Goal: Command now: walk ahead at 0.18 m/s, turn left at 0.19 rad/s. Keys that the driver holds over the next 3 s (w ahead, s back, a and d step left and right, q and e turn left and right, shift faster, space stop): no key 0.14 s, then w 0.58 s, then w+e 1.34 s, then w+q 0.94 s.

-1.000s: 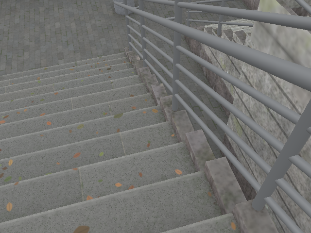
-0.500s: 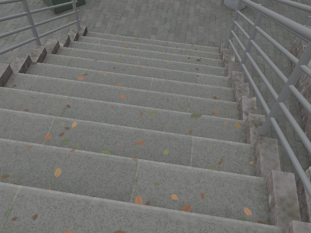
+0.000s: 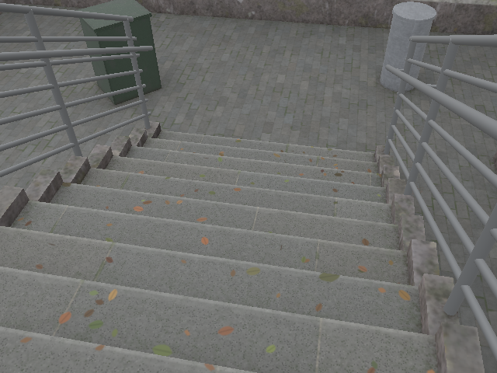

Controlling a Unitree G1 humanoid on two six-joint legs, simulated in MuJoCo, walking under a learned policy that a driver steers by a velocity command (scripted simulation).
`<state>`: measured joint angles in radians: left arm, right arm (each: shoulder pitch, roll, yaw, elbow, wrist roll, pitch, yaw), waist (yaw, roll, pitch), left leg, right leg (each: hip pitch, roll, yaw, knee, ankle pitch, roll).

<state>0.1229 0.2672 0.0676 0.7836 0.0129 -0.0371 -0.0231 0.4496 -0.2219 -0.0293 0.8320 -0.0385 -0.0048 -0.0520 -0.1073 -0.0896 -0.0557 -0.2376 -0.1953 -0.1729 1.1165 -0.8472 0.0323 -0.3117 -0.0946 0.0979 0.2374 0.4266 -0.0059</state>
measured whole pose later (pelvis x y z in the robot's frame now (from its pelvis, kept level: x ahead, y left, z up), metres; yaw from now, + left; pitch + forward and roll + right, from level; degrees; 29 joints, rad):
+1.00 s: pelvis +0.32 +0.02 -0.09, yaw -4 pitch -1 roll +1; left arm 0.24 0.26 0.08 0.92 0.04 0.00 -0.05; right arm 0.51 -0.22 -0.03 1.01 -0.01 -0.08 -0.03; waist -0.01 -0.03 0.02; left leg -0.07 -0.08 0.14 0.67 -0.59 0.10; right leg -0.62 0.01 0.09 0.72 0.43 -0.09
